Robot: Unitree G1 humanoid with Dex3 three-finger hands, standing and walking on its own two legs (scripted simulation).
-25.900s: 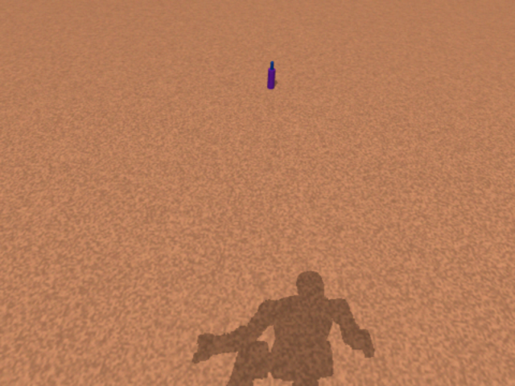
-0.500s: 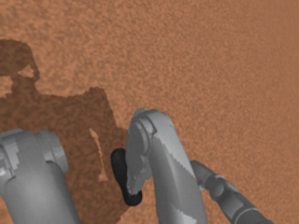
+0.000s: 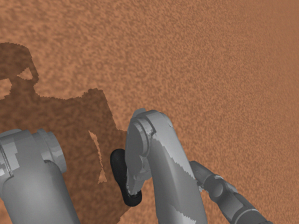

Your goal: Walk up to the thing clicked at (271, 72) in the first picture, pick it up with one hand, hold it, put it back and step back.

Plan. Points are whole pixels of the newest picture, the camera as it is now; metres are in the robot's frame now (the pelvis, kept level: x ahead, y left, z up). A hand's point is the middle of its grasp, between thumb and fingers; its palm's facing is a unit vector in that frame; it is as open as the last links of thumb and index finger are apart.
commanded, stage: withdraw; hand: left
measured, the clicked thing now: out of the picture +0.41 +0.36 -0.18
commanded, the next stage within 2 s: rise in 0.36 s
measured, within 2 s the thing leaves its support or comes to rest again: neither
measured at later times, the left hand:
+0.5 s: hand out of the picture +0.35 +0.43 -0.07, palm faces +0.57 -0.82 -0.04, open 17.3 cm
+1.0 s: hand out of the picture +0.23 +0.41 +0.07, palm faces +0.42 -0.74 -0.52, open 17.6 cm
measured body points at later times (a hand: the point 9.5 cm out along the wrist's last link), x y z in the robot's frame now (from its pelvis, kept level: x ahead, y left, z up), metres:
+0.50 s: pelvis +0.01 +0.00 +0.02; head +0.19 +0.17 +0.39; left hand +0.31 +0.47 -0.06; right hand +0.20 -0.24 -0.04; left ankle +0.08 +0.13 -0.25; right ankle +0.14 -0.13 -0.25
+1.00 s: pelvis +0.01 -0.02 +0.15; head +0.20 +0.07 +0.55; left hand +0.21 +0.44 +0.10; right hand +0.24 -0.23 +0.02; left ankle +0.08 +0.13 -0.25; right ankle +0.14 -0.13 -0.25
